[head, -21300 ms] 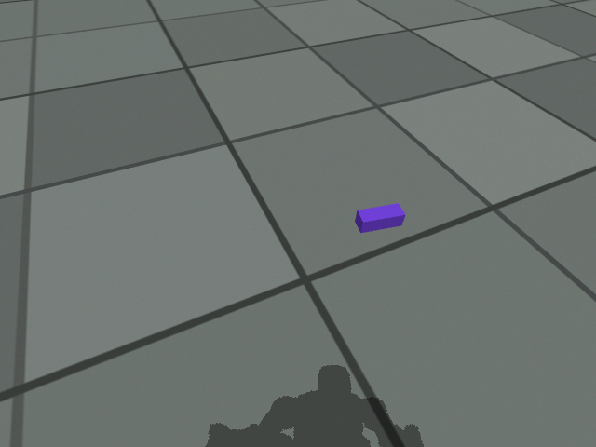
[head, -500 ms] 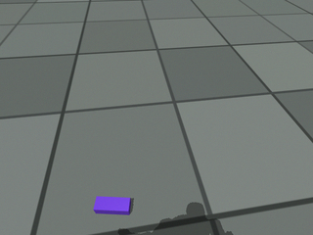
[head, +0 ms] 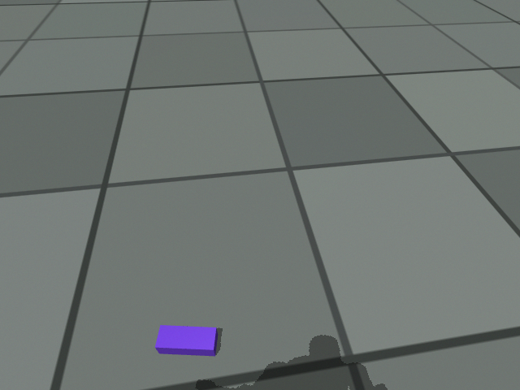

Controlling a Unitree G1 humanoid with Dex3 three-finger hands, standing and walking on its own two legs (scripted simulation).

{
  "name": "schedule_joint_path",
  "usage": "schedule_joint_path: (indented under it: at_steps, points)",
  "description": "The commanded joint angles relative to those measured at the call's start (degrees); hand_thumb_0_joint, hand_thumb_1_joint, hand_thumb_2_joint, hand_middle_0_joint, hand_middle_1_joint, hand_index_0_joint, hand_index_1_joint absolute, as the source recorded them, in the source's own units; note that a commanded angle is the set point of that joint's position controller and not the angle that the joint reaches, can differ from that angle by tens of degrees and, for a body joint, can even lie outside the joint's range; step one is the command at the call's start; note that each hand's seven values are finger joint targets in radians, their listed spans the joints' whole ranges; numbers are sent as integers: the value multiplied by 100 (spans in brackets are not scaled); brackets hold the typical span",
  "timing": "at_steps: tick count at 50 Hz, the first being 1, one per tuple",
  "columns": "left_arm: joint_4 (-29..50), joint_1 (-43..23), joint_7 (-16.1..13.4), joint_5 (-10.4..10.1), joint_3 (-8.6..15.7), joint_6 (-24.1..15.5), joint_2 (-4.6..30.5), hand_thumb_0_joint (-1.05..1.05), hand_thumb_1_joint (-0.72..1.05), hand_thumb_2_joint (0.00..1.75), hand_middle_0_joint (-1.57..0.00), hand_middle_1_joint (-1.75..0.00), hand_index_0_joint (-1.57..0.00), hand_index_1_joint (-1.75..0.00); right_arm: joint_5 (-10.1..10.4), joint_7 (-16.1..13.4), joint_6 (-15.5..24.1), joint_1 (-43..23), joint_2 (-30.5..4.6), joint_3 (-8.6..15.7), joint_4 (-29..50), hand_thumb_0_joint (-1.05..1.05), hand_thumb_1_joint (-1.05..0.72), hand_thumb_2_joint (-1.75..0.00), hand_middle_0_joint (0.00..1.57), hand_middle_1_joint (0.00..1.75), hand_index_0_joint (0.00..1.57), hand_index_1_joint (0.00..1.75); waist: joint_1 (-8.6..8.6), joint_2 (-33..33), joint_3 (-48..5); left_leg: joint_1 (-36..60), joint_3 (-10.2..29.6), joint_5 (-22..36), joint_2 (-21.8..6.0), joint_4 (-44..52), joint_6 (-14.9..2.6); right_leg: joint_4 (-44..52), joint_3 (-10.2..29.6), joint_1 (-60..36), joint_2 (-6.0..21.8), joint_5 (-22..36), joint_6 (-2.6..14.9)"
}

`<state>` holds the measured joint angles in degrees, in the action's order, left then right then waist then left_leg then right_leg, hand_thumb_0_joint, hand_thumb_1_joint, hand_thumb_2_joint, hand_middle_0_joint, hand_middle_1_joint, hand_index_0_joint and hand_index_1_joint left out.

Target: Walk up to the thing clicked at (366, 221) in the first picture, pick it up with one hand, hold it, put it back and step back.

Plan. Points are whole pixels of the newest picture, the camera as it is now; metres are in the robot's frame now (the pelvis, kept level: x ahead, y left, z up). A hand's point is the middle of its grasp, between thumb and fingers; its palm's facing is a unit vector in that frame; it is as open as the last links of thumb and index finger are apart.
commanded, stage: rise first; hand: left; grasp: from above
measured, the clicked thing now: (187, 340) +0.44 +0.26 -0.75
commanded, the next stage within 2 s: none
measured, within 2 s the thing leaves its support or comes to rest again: neither
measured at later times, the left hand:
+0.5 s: hand out of the picture +0.14 +0.26 -0.19, palm faces -0.08 -0.92 -0.39, open 12.4 cm
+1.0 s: hand out of the picture +0.12 +0.27 -0.25, palm faces -0.23 -0.83 -0.50, open 14.2 cm
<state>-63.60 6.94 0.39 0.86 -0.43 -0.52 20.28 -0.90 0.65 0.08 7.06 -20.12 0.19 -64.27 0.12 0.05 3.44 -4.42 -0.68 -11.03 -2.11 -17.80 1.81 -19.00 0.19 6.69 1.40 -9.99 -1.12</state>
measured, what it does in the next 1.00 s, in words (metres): lowers itself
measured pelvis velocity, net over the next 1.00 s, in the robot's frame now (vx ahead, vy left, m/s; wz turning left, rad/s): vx -0.02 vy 0.01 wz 0.02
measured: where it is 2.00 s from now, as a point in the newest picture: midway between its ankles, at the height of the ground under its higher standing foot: outside the picture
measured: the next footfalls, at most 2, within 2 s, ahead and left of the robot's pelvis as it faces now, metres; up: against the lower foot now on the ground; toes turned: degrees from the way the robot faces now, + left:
none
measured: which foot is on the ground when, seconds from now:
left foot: down 0.00-1.00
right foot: down 0.00-1.00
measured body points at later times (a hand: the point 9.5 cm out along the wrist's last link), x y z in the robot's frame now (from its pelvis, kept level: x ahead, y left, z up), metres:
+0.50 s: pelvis -0.01 +0.01 -0.04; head +0.06 +0.01 +0.40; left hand +0.14 +0.31 -0.16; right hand +0.11 -0.25 -0.15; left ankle -0.01 +0.14 -0.75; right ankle +0.01 -0.13 -0.75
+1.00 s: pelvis -0.02 +0.01 -0.12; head +0.09 +0.03 +0.32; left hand +0.13 +0.31 -0.22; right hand +0.17 -0.22 -0.20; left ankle -0.01 +0.14 -0.75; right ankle +0.01 -0.13 -0.75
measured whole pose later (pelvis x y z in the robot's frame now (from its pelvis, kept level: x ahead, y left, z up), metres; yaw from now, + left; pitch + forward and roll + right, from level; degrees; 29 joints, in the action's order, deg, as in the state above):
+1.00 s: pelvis -0.02 +0.01 -0.12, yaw +1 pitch +20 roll -2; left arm -23.0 14.8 -0.3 18.3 5.8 11.8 19.0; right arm 0.0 -0.2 9.3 10.1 -13.4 1.2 -30.4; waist -1.5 0.8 -7.6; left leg -59.6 3.0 -33.4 -1.6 -72.5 1.0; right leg -69.4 -1.3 59.1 1.9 -30.6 -2.1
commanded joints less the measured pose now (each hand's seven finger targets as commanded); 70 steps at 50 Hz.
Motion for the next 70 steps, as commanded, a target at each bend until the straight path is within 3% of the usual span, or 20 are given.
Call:
schedule_joint_path:
  at_steps: [1, 3, 4, 5, 6, 9, 11, 13, 17, 21, 24, 26, 35, 43, 46, 51, 54, 62, 66, 70]
  points:
    - [305, -167, -85, -39, 272, -114, 1262, 0, 90, 90, -20, -30, -20, -30, 33, -96, 125, -148, -1216, 244, 352, 0, -90, -90, 20, 30, 20, 30, -14, -19, -433, -20, 412, 706, -576, 268, -249, 243, 451, -49, 611, 758, 240]
    - [321, -183, -74, -36, 264, -121, 1251, 0, 85, 95, -14, -38, -15, -38, 28, -96, 138, -158, -1239, 247, 347, 0, -93, -91, 20, 30, 20, 30, -14, 28, -475, -9, 402, 729, -577, 251, -255, 240, 465, -86, 622, 858, 242]
    - [2331, -2193, -166, -300, 304, -652, 260, 0, 77, 98, -17, -46, -15, -46, 413, -216, 442, -187, -257, -21, 1971, 0, -100, -92, 20, 30, 20, 30, -677, 143, -46, -918, -262, 13, 254, -250, -237, -90, -66, 1135, -97, 298, 113]
    - [1872, -2724, -202, -283, 375, -598, 497, 0, 69, 100, -14, -54, -12, -54, 429, -266, 454, 108, -403, -2, 1650, 0, -94, -91, 20, 30, 20, 30, -481, -111, -215, -876, -234, -170, 248, -311, -255, -97, -130, 845, -101, -27, 92]
    - [807, -1484, -223, -103, 790, -374, 1192, 0, 61, 96, -12, -62, -12, -62, 440, -333, 389, 363, -636, 149, 1627, 0, -93, -91, 20, 30, 20, 30, -262, -6, -207, -995, -238, -160, 236, -373, -222, -188, -180, 881, -144, -145, 149]
    - [540, -1731, -3, 319, 1069, -316, 1434, 0, 37, 99, -3, -86, -6, -86, 256, -325, 417, 508, -566, 358, 1999, 0, -92, -91, 20, 30, 20, 30, -142, -272, -1092, -1462, -190, 120, 289, -1111, -269, -848, -149, 967, -78, 177, 131]
    - [371, -582, 87, 577, 1219, -183, 1243, 0, 21, 99, 0, -102, -4, -102, 193, -275, 451, 736, -493, 462, 2225, 0, -94, -91, 20, 30, 20, 30, 129, 62, -1554, -1694, -170, 401, 344, -1396, -199, -1225, -154, 957, -75, 357, 188]
    - [914, -461, 61, 659, 1241, -50, 1172, 0, 5, 100, 0, -111, -3, -107, 206, -265, 483, 707, -465, 507, 2494, 0, -93, -91, 20, 30, 20, 30, 193, 311, -1803, -1579, -162, 627, 358, -1421, -148, -1304, -169, 969, -117, 511, 211]
    - [1449, -541, -16, 831, 1137, 512, 1002, 0, -25, 101, -4, -108, -5, -106, 258, -236, 497, 494, -404, 504, 2972, 0, -92, -91, 20, 30, 20, 30, 20, 63, -1508, -1898, -75, 265, 312, -1559, -168, -1329, -235, 1396, -166, 64, 190]
    - [1919, -566, -65, 918, 1108, 711, 831, 0, -49, 97, -6, -110, -8, -109, 213, -210, 661, 542, -317, 515, 3198, 0, -89, -90, 20, 30, 20, 30, -78, -57, -1562, -2416, -71, -40, 282, -2145, -186, -1854, -255, 1963, -160, -252, 158]
    - [2800, -620, -72, 1026, 1170, 647, 942, 0, -52, 98, -6, -109, -7, -108, 187, -203, 773, 576, -278, 546, 3386, 0, -88, -90, 20, 30, 20, 30, -37, 254, -1842, -2606, -38, -42, 241, -2520, -145, -2321, -245, 2355, -157, -294, 167]
    - [2905, -328, -82, 1111, 1152, 665, 849, 0, -55, 99, -6, -109, -7, -109, 184, -217, 835, 639, -288, 574, 3425, 0, -89, -90, 20, 30, 20, 30, -143, 91, -1986, -2785, 12, 130, 206, -2805, -166, -2583, -254, 2535, -163, -89, 152]
    - [4110, 721, -117, 1426, 1087, 1014, 694, 0, -57, 100, -7, -107, -6, -107, 145, -187, 958, 618, -253, 575, 3718, 0, -91, -90, 20, 30, 20, 30, -160, 456, -2335, -3339, 232, 438, 55, -3527, -106, -3512, -280, 3347, -165, -139, 208]
    - [4957, 1145, -166, 1553, 1097, 1228, 722, 0, -58, 96, -8, -108, -9, -107, 149, -161, 1081, 456, -181, 537, 4100, 0, -94, -91, 20, 30, 20, 30, -166, 394, -2489, -4030, 247, -89, 116, -4108, -155, -3962, -269, 3869, -148, -458, 195]
    - [4962, 764, -174, 1661, 1073, 1188, 816, 0, -58, 95, -9, -109, -9, -108, 141, -181, 1156, 422, -191, 515, 4090, 0, -95, -92, 20, 30, 20, 30, -321, 449, -2482, -4338, 240, -298, 108, -4433, -169, -4245, -249, 4314, -159, -603, 201]
    - [4159, -22, -196, 2168, 1045, 705, 959, 0, -58, 97, -8, -107, -8, -106, 120, -119, 1333, 264, -280, 508, 3986, 0, -92, -91, 20, 30, 20, 30, -372, 267, -2442, -5499, 198, -1130, 201, -5261, -214, -5020, -183, 5347, -131, -1227, 198]
    - [3875, -452, -239, 2584, 1031, 263, 1147, 0, -56, 97, -8, -107, -8, -107, 139, -56, 1428, 235, -341, 545, 3853, 0, -90, -90, 20, 30, 20, 30, -314, 260, -2959, -5981, 157, -1250, 256, -5812, -221, -5540, -130, 5771, -112, -1281, 197]
    - [3293, -1550, -566, 3602, 1331, -464, 1933, 0, -59, 100, -9, -109, -9, -109, 150, 68, 1369, 248, -605, 659, 3402, 0, -94, -91, 20, 30, 20, 30, -87, 804, -4140, -6610, 341, -646, 229, -6906, -137, -7088, -197, 7214, -102, -987, 286]
    - [3018, -2586, -634, 4024, 1143, -680, 1986, 0, -58, 100, -8, -109, -8, -108, 116, 128, 1232, 420, -636, 765, 3158, 0, -92, -91, 20, 30, 20, 30, -245, 592, -4574, -7178, 252, -733, 261, -7574, -200, -7478, -230, 7528, -116, -963, 268]
    - [2377, -3612, -734, 4524, 1250, -927, 2540, 0, -59, 103, -8, -107, -8, -107, 68, 164, 1102, 601, -685, 777, 2977, 0, -93, -91, 20, 30, 20, 30, -316, 346, -4594, -8067, 179, -1472, 288, -8077, -264, -7772, -248, 7821, -117, -1455, 239]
